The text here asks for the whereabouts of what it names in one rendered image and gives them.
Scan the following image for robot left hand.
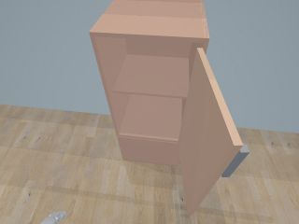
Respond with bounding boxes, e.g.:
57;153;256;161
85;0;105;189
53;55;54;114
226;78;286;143
40;211;67;224

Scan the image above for cupboard door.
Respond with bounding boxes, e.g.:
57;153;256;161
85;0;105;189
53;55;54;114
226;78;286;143
178;48;244;216

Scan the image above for handle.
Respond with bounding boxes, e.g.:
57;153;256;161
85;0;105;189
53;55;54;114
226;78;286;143
221;144;249;177

